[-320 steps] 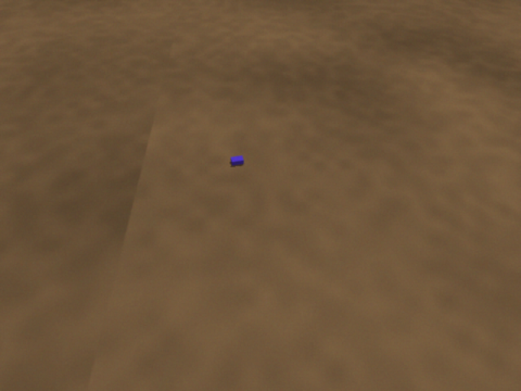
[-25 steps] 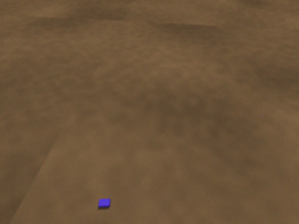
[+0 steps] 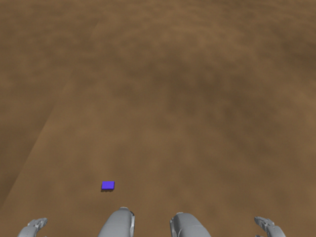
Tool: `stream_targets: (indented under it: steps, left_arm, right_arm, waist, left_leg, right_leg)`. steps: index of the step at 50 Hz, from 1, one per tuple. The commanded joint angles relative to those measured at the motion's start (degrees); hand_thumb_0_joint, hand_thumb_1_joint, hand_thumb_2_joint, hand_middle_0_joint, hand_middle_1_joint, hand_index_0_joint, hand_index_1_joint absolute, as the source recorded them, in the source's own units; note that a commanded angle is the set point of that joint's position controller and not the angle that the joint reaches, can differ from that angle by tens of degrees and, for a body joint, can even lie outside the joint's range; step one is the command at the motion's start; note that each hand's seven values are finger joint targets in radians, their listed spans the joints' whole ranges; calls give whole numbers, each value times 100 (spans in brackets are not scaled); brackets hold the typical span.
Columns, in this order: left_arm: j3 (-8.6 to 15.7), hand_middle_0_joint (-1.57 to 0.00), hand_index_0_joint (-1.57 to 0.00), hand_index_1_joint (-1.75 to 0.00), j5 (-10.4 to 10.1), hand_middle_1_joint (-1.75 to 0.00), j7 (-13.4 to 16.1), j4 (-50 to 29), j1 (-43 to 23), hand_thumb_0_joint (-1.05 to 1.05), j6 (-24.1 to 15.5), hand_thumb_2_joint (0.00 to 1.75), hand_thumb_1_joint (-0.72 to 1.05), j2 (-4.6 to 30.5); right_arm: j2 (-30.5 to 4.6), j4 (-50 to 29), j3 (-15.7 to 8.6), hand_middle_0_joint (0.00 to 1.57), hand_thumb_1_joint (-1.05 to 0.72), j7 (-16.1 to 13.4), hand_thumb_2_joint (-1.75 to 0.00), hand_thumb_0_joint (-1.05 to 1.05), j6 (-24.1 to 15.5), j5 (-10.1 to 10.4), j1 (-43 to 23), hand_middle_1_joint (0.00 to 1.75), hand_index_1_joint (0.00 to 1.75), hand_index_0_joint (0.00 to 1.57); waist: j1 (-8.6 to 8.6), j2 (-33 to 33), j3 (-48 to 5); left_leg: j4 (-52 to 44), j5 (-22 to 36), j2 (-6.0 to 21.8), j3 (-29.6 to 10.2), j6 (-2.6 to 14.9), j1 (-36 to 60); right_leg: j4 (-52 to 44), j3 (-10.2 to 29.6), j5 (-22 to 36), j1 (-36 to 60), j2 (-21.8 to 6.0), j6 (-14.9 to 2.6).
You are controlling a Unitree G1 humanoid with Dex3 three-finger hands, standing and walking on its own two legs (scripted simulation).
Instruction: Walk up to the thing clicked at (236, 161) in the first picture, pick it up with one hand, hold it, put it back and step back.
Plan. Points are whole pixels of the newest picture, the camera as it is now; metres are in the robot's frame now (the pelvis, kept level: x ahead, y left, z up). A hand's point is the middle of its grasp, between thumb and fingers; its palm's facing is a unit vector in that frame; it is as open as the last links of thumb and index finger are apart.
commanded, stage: walk up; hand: left
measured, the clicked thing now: (108, 185) +0.38 +0.24 -0.74
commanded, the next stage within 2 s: none
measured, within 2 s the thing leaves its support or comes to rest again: neither
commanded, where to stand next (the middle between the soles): +0.01 -0.02 m, yaw +0 degrees
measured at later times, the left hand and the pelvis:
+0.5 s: hand out of the picture -0.04 +0.24 -0.12, palm faces -0.04 -0.93 -0.38, open 7.4 cm; pelvis -0.06 -0.03 +0.02, yaw -4 degrees
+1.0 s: hand out of the picture +0.10 +0.24 -0.13, palm faces +0.01 -0.93 -0.37, open 7.4 cm; pelvis +0.00 -0.03 +0.01, yaw +1 degrees
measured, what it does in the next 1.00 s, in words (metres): steps on the spot: right foot, then left foot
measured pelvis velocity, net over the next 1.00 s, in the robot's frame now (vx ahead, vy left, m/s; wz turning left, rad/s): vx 0.00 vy -0.03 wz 0.02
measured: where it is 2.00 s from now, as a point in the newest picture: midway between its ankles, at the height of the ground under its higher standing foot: outside the picture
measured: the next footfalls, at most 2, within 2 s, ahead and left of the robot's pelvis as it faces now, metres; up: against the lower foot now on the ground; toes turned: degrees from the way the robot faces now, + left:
right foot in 0.28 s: -0.07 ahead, -0.14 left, +0.00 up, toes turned -3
left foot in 0.66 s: +0.01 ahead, +0.10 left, +0.00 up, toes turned -1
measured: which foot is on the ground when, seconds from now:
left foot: down 0.00-0.32, up 0.34-0.64, down 0.66-1.00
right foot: up 0.00-0.26, down 0.28-0.70, up 0.72-1.00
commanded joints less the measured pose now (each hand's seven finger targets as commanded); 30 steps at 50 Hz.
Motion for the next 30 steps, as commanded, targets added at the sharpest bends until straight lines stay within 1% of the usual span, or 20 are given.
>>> stream_targets:
  steps: [1,2,6,7,9,12,13,14,15,16,17,18,19,20,21,23,24,27,28,30]
  left_arm:
    - [345,-20,-20,-30,21,-30,10,-58,1178,0,92,90,90,1052]
    - [381,-20,-20,-30,49,-30,-27,-70,1163,0,119,90,90,1048]
    - [440,-20,-20,-30,198,-30,-115,-339,921,0,121,90,90,958]
    - [443,-20,-20,-30,220,-30,-147,-365,862,0,77,90,90,938]
    - [470,-20,-20,-30,250,-30,-225,-356,888,0,16,90,90,972]
    - [589,-20,-20,-30,290,-30,-352,-76,1517,0,-26,90,90,1026]
    - [625,-20,-20,-30,319,-30,-386,90,1914,0,-27,90,90,976]
    - [670,-20,-20,-30,376,-30,-407,202,2148,0,-45,90,90,996]
    - [767,-20,-20,-30,475,-30,-423,130,2058,0,-55,90,90,1243]
    - [835,-20,-20,-30,543,-30,-411,-315,1348,0,-38,90,90,1683]
    - [807,-20,-20,-30,539,-30,-416,-661,645,0,-39,90,90,1997]
    - [758,-20,-20,-30,536,-30,-409,-867,87,0,-79,90,90,1801]
    - [632,-20,-20,-30,517,-30,-390,-863,-61,0,-147,90,90,1264]
    - [575,-20,-20,-30,473,-30,-316,-706,86,0,-211,90,90,1010]
    - [619,-20,-20,-30,447,-30,-285,-591,281,0,-268,90,90,1050]
    - [700,-20,-20,-30,452,-30,-348,-590,1020,0,-418,90,90,1354]
    - [728,-20,-20,-30,443,-30,-387,-626,1305,0,-479,90,90,1476]
    - [756,-20,-20,-30,313,-30,-346,-518,1698,0,-589,90,90,1479]
    - [740,-20,-20,-30,297,-30,-345,-531,1777,0,-619,90,90,1510]
    - [656,-20,-20,-30,241,-30,-366,-579,1711,0,-643,90,90,1496]
  right_arm:
    - [-1678,-700,-476,20,-90,-243,-90,0,-118,-32,-101,30,30,20]
    - [-1635,-706,-478,20,-90,-245,-90,0,-133,-32,-8,30,30,20]
    - [-1612,-617,-508,20,-90,-317,-90,0,-190,-23,458,30,30,20]
    - [-1647,-618,-519,20,-90,-316,-90,0,-212,-55,496,30,30,20]
    - [-1799,-663,-549,20,-90,-271,-90,0,-227,-142,474,30,30,20]
    - [-2012,-772,-559,20,-90,-198,-90,0,-131,-260,268,30,30,20]
    - [-2062,-795,-568,20,-90,-197,-90,0,-93,-245,173,30,30,20]
    - [-1916,-797,-520,20,-90,-206,-90,0,-69,-217,149,30,30,20]
    - [-1591,-793,-433,20,-90,-231,-90,0,-57,-160,273,30,30,20]
    - [-1167,-862,-308,20,-90,-306,-90,0,-110,-59,82,30,30,20]
    - [-1678,-800,-498,20,-90,-421,-90,0,-134,-59,-202,30,30,20]
    - [-1826,-650,-549,20,-90,-393,-90,0,-184,9,108,30,30,20]
    - [-1615,-414,-446,20,-90,-313,-90,0,-223,89,446,30,30,20]
    - [-1375,-283,-377,20,-90,-273,-90,0,-233,68,784,30,30,20]
    - [-1246,-270,-316,20,-90,-243,-90,0,-242,56,1074,30,30,20]
    - [-1500,-421,-312,20,-90,-99,-90,0,-336,39,936,30,30,20]
    - [-1617,-581,-332,20,-90,-10,-90,0,-395,28,634,30,30,20]
    - [-1517,-766,-306,20,-90,114,-90,0,-487,-84,280,30,30,20]
    - [-1435,-840,-278,20,-90,138,-90,0,-516,-106,210,30,30,20]
    - [-1312,-797,-270,20,-90,150,-90,0,-594,-93,487,30,30,20]
  waist:
    - [174,947,-1927]
    - [136,888,-1934]
    - [-59,844,-2209]
    - [-91,851,-2243]
    - [-161,1138,-2146]
    - [43,1468,-1846]
    - [205,1468,-1737]
    - [338,1151,-1507]
    - [369,46,-1173]
    - [485,-1622,-627]
    - [485,-1158,-162]
    - [151,-945,57]
    - [25,-504,-22]
    - [-58,-475,-330]
    - [-147,-674,-707]
    - [316,-882,-1062]
    - [522,-956,-957]
    - [674,-496,-776]
    - [629,-514,-745]
    - [443,-537,-873]
  left_leg:
    - [-1378,2058,1476,-1318,1028,1021]
    - [-1390,1675,1378,-1277,940,888]
    - [-1241,1046,1477,-1447,1025,2040]
    - [-1212,683,1487,-1362,1059,2105]
    - [-1483,-829,1553,-1354,1090,1711]
    - [-1863,-2046,1578,-1337,1003,379]
    - [-1838,-2265,1497,-1234,866,-45]
    - [-1520,-2376,1185,-919,527,-547]
    - [-415,-2739,551,-370,110,-1187]
    - [1458,-2527,-475,360,-163,-1675]
    - [2409,-2191,-369,-455,-178,-722]
    - [2659,-1782,-182,-474,-113,10]
    - [2513,-1485,-403,-424,-102,1]
    - [2770,-1334,-561,-428,-103,-304]
    - [2666,-1116,-524,-448,-106,-653]
    - [1924,-1291,-335,-145,-155,-1255]
    - [1441,-1377,-201,-143,-165,-1526]
    - [508,-1670,32,-335,-125,-1800]
    - [55,-1769,211,-379,-19,-1563]
    - [-713,-1551,125,-140,79,-718]
  right_leg:
    - [1451,449,287,-210,139,-103]
    - [1477,436,485,-141,203,-43]
    - [341,372,509,-560,64,172]
    - [-145,297,464,-487,-24,169]
    - [-969,-13,99,-85,-91,138]
    - [-2251,-617,-403,1079,-94,-104]
    - [-2914,-813,94,1522,-67,-203]
    - [-3414,-809,582,1838,-35,-289]
    - [-4239,227,-157,1691,-490,-558]
    - [-5183,2531,-1518,271,-1960,-1189]
    - [-5575,3048,-2015,-1446,-2455,-1660]
    - [-5391,2455,-1394,-2005,-2319,-1566]
    - [-4847,1258,331,-1306,-1560,-1312]
    - [-4628,643,1313,-442,-1171,-1120]
    - [-4564,372,1604,521,-980,-917]
    - [-4691,920,-28,1856,-1127,-1070]
    - [-4856,1385,-706,2213,-1436,-1203]
    - [-4608,1614,212,3117,-1925,-1365]
    - [-4505,1587,873,2997,-2073,-1404]
    - [-4093,1050,2494,2681,-1920,-1305]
